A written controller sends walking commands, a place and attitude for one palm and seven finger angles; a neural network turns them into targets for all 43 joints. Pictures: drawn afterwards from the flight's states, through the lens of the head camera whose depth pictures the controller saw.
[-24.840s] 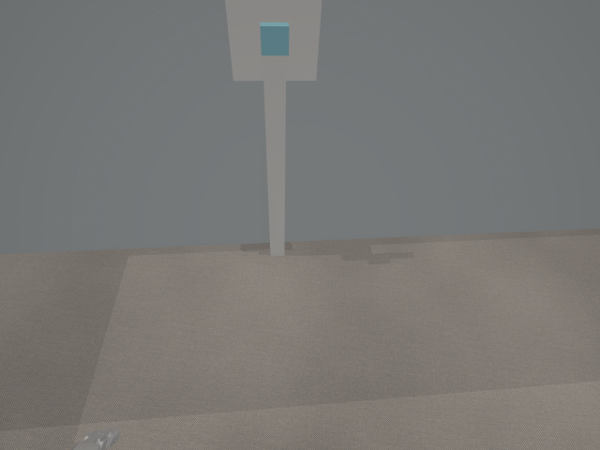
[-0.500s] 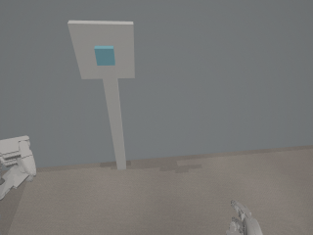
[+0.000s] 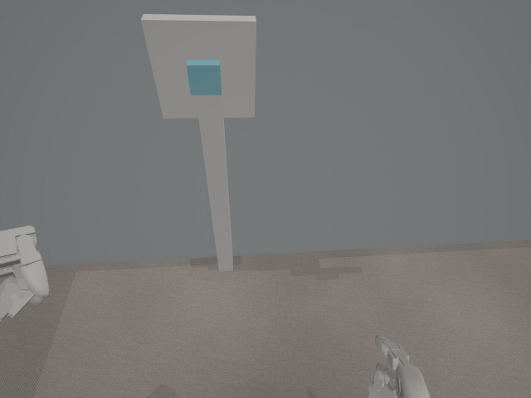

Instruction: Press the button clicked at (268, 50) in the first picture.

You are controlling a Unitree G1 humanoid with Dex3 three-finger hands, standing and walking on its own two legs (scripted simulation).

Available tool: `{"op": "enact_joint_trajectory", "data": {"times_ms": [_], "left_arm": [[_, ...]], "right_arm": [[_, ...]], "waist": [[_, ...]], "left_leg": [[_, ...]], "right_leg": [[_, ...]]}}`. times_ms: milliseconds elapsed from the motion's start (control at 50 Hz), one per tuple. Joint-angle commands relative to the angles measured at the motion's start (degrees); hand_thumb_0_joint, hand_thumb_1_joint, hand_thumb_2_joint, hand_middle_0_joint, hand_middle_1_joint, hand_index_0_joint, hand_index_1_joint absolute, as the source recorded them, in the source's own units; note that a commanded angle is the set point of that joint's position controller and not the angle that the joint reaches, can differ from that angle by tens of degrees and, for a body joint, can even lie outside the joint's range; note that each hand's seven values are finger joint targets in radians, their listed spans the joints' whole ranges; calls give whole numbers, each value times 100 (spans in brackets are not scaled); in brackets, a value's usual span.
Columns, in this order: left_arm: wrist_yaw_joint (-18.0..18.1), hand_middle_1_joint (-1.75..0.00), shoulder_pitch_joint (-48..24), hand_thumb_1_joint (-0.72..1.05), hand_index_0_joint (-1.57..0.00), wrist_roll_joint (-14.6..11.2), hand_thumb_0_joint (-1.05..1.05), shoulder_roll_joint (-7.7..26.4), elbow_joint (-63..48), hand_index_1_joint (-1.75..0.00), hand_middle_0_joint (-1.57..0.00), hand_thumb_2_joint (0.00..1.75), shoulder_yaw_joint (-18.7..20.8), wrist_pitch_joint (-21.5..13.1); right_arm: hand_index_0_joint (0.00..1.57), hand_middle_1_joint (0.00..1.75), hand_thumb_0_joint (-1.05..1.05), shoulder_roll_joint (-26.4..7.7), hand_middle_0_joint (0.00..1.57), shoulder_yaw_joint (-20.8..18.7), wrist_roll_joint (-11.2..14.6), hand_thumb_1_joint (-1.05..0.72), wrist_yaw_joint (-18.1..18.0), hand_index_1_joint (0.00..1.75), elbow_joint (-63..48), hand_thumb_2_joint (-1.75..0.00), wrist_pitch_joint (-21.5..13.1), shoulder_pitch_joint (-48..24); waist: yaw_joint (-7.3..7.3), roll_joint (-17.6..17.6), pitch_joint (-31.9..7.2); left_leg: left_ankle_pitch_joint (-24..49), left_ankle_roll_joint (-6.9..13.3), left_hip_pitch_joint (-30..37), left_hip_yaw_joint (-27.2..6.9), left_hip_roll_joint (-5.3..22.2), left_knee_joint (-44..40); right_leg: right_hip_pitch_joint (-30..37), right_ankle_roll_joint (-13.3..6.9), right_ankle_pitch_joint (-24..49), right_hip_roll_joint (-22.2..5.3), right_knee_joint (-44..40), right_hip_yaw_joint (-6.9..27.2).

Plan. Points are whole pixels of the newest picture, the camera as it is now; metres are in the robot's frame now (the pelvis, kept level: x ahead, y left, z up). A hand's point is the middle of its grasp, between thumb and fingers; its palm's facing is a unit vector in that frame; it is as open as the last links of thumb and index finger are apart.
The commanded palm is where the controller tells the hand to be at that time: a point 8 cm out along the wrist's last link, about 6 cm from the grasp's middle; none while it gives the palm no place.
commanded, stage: stop stepping back and stand still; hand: left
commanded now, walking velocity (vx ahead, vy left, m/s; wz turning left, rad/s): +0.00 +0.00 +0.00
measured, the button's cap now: (205, 77) +0.70 +0.16 +0.14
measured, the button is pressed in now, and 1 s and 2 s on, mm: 0 0 0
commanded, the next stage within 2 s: let the arm hang, fingers relaxed in 0.44 s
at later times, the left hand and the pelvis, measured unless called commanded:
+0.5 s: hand (46, 269) +0.22 +0.25 +0.16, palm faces +0.33 -0.83 -0.45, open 3.1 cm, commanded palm +0.16 +0.29 +0.18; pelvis +0.03 +0.01 +0.01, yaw +0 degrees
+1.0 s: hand out of the picture -0.02 +0.20 -0.17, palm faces +0.04 -0.98 -0.21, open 4.4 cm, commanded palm none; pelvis -0.01 +0.01 +0.01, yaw +2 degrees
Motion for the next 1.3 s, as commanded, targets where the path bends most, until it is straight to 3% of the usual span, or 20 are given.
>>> {"op": "enact_joint_trajectory", "data": {"times_ms": [0, 20, 40, 60, 120, 160, 200, 340, 500, 520, 540, 600, 620, 680, 720, 820, 900, 1020, 1120, 1280], "left_arm": [[-9, -150, 115, 90, -130, -82, 0, 547, -430, -150, -130, 90, 540, -175], [-25, -150, 218, 90, -130, -121, 0, 451, -314, -150, -130, 90, 459, -124], [-6, -150, 146, 90, -130, -142, 0, 514, -454, -150, -130, 90, 465, -92], [8, -150, 94, 90, -130, -123, 0, 491, -535, -150, -130, 90, 391, -94], [53, -150, -89, 90, -130, -64, 0, 584, -865, -150, -130, 90, 433, -162], [64, -150, -281, 90, -130, -37, 0, 604, -1184, -150, -130, 90, 371, -211], [72, -150, -231, 90, -130, 1, 0, 598, -1251, -150, -130, 90, 343, -234], [37, -150, 294, 90, -130, -55, 0, 538, -786, -150, -130, 90, 433, -248], [-1, -150, 195, 90, -130, -112, 0, 488, -705, -150, -130, 90, 376, -238], [-783, -150, -810, 90, -130, 349, 0, 45, 3986, -150, -130, 90, -1755, 680], [-898, -146, -820, 90, -126, 302, 0, -73, 4187, -146, -126, 90, -1637, 1104], [-962, -134, -1311, 90, -115, 327, 0, -90, 4608, -134, -115, 90, -1697, 1232], [-973, -130, -1492, 90, -112, 329, 0, -59, 4947, -130, -112, 90, -1731, 1239], [-965, -118, -1805, 90, -101, 336, 0, -95, 6034, -118, -101, 90, -1842, 1283], [-925, -110, -1950, 90, -93, 307, 0, -135, 6718, -110, -93, 90, -1926, 1321], [-872, -90, -1971, 90, -75, 242, 0, -377, 7999, -90, -75, 90, -2101, 1384], [-856, -74, -1806, 90, -60, 239, 0, -550, 8721, -74, -60, 90, -2046, 1377], [-860, -50, -1830, 90, -38, 221, 0, -626, 9340, -50, -38, 90, -2106, 1376], [-827, -30, -1713, 90, -20, 223, 0, -785, 9620, -30, -20, 90, -2102, 1357], [-786, -30, -1614, 90, -20, 216, 0, -975, 9811, -30, -20, 90, -2103, 1338]], "right_arm": [[20, 30, 0, -964, 20, -363, 35, -90, -52, 30, -790, -90, -108, -462], [20, 30, 0, -949, 20, -419, 83, -90, -43, 30, -774, -90, -70, -404], [20, 30, 0, -997, 20, -449, 92, -90, -53, 30, -800, -90, -14, -487], [20, 30, 0, -948, 20, -413, 85, -90, -56, 30, -797, -90, 19, -483], [20, 30, 0, -939, 20, -356, 43, -90, -131, 30, -817, -90, -21, -568], [20, 30, 0, -995, 20, -353, 20, -90, -201, 30, -850, -90, -58, -666], [20, 30, 0, -972, 20, -332, 41, -90, -217, 30, -874, -90, -96, -621], [20, 30, 0, -1014, 20, -434, 71, -90, -155, 30, -898, -90, -89, -494], [20, 30, 0, -1013, 20, -392, 65, -90, -166, 30, -997, -90, 2, -559], [20, 30, 0, -2103, 20, -652, 131, -90, 395, 30, 410, -90, -258, -1014], [20, 30, 0, -1831, 20, -704, 82, -90, 354, 30, 466, -90, 28, -538], [20, 30, 0, -1781, 20, -573, -7, -90, 295, 30, 371, -90, 278, -407], [20, 30, 0, -1810, 20, -528, -41, -90, 279, 30, 407, -90, 322, -470], [20, 30, 0, -1729, 20, -451, -112, -90, 240, 30, 594, -90, 449, -496], [20, 30, 0, -1562, 20, -400, -118, -90, 215, 30, 823, -90, 547, -405], [20, 30, 0, -1136, 20, -264, -116, -90, 183, 30, 1406, -90, 704, -228], [20, 30, 0, -972, 20, -290, -121, -90, 130, 30, 1777, -90, 775, 16], [20, 30, 0, -878, 20, -342, -111, -90, 95, 30, 2235, -90, 829, 598], [20, 30, 0, -743, 20, -342, -105, -90, 76, 30, 2501, -90, 796, 882], [20, 30, 0, -500, 20, -304, -97, -90, 52, 30, 2747, -90, 748, 982]], "waist": [[26, -108, -264], [46, -698, -338], [37, -832, -336], [24, -810, -356], [70, -275, -514], [133, 579, -596], [185, 968, -738], [161, 517, -846], [135, 459, -608], [-70, 493, -30], [22, 528, -543], [46, 217, -489], [81, -215, -455], [138, -731, -595], [112, -625, -771], [126, 814, -461], [156, 1202, -123], [80, 320, 414], [80, -78, 393], [116, 44, 504]], "left_leg": [[-146, -3, -629, -448, 340, -516], [-320, -26, -319, -389, 188, -154], [-239, -41, -160, -348, 122, 139], [-220, -28, -171, -405, 110, 134], [427, 33, 262, -479, 161, -604], [1241, 112, 501, -802, 452, -1013], [2008, 144, 543, -873, 607, -1053], [2167, -42, 386, -550, 414, -782], [1501, -26, 140, -575, 391, -1019], [2072, 16, -200, -589, 469, -89], [2498, -45, 338, -530, 538, -130], [1663, 277, -210, -940, 710, -435], [1609, 355, -346, -1085, 742, -540], [1505, 326, -213, -1069, 591, -523], [1407, 231, 83, -901, 419, -417], [563, 166, 85, -863, 394, -864], [-300, 150, -174, -904, 415, -1141], [-824, 168, -181, -898, 392, -1262], [-611, 200, -53, -812, 409, -1244], [-285, 199, -62, -773, 422, -1326]], "right_leg": [[655, -204, 603, -658, -1014, 1060], [274, -319, 47, -842, -1292, 1429], [38, -455, -140, -1054, -1512, 1714], [160, -526, -119, -1199, -1530, 1696], [346, -294, 302, -818, -1141, 1081], [455, -68, 762, -384, -661, 612], [685, 39, 1258, -195, -347, 321], [1036, -21, 2041, -274, -558, 426], [928, 11, 1576, -250, -730, 467], [-39, -128, 1915, -779, 6, 139], [-255, -201, 1631, -733, -235, 617], [-154, -192, 550, -493, 111, 314], [25, -186, 444, -412, 163, 309], [256, -255, 630, -571, -48, 513], [316, -340, 875, -746, -218, 698], [353, -277, 156, -652, -554, 653], [437, -302, -256, -601, -888, 594], [-26, -322, -1002, -621, -1287, 678], [-101, -307, -1015, -636, -1323, 691], [-45, -287, -630, -613, -1208, 668]]}}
